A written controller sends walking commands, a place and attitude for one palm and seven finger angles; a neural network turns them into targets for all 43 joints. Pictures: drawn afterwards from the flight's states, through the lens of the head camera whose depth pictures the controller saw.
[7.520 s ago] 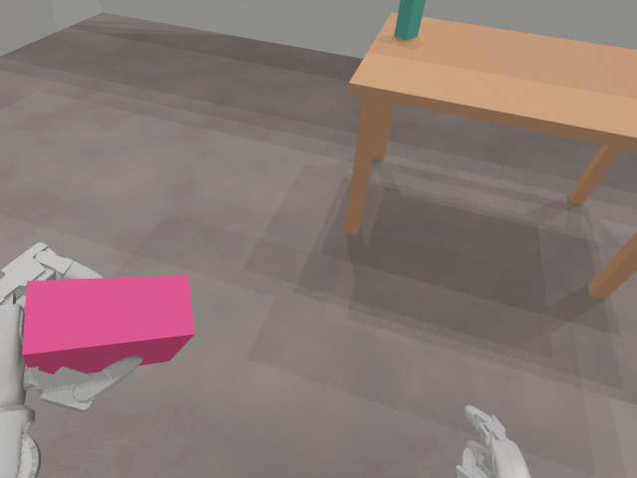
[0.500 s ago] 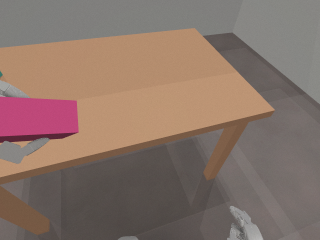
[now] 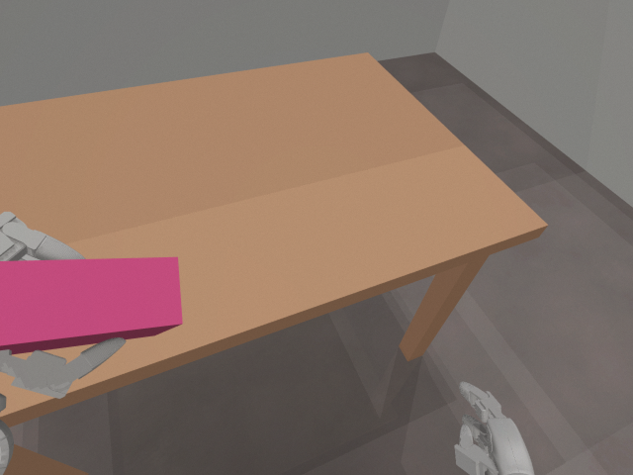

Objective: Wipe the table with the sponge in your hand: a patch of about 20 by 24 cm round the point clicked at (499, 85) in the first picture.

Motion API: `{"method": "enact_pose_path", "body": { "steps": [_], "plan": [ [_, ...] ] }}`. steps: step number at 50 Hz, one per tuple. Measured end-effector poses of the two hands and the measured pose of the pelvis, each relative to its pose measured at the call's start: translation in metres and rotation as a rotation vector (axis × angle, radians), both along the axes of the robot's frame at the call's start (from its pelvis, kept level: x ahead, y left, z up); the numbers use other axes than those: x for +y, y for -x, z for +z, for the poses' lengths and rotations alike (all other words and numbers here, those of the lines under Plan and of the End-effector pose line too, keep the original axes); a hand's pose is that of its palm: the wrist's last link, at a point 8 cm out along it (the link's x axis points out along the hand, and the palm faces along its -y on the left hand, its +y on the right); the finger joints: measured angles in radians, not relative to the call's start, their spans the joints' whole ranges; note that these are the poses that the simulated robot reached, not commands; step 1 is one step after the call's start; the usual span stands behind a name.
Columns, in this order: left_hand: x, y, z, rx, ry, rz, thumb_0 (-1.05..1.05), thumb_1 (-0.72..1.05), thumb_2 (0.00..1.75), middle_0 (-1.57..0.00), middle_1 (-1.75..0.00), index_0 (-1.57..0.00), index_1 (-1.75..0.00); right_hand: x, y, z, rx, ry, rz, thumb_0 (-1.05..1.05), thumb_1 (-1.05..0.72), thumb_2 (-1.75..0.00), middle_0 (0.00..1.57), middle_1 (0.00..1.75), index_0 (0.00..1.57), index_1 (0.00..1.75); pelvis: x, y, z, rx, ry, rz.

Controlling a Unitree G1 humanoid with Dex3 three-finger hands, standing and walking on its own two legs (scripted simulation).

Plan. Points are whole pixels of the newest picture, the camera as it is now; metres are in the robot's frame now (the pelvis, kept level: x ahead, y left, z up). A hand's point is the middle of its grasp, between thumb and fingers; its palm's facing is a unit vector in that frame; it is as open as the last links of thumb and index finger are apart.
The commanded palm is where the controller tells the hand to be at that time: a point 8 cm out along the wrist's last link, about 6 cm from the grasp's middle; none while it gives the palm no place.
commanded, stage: shuffle to correct the standing spot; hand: left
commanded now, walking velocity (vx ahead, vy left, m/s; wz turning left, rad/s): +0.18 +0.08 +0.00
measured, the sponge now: (117, 304) +0.23 +0.21 +0.16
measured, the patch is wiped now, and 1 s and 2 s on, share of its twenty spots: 0.00 0.00 0.00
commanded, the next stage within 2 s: come to a stop and stand still in 1.16 s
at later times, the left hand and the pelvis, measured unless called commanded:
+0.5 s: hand (82, 276) +0.25 +0.25 +0.17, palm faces +0.38 -0.83 -0.42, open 10.1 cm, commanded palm +0.20 +0.28 +0.18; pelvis +0.04 +0.00 -0.01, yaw -1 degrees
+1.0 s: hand (83, 267) +0.26 +0.25 +0.17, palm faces +0.39 -0.81 -0.44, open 10.1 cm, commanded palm +0.20 +0.29 +0.18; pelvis +0.04 +0.01 -0.01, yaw +0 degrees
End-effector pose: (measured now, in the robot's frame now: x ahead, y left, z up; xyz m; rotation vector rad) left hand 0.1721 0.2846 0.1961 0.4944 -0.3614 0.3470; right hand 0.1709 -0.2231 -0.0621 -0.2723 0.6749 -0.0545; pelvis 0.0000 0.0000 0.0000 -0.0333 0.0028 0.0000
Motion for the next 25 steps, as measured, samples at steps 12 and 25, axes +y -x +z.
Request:
{"method": "enact_pose_path", "body": {
  "steps": [12,25],
  "plan": [
    [0.004,-0.030,-0.029,0.076,0.076,0.043,-0.01,-0.49,1.00,-0.75,-1.35,-0.74,-1.36,0.013,-0.034,-0.008,-0.015,-0.041,0.000,0.01,-0.90,-0.90,0.21,0.30,0.21,0.30,0.000,-0.025,-0.007,-0.009,-0.006,0.012],
    [0.004,-0.040,-0.013,0.043,-0.009,-0.011,-0.01,-0.49,1.00,-0.75,-1.35,-0.74,-1.35,-0.004,-0.026,-0.018,0.020,-0.041,-0.091,0.01,-0.90,-0.90,0.21,0.30,0.20,0.30,0.005,-0.037,-0.012,-0.015,-0.016,-0.012]
  ]
}}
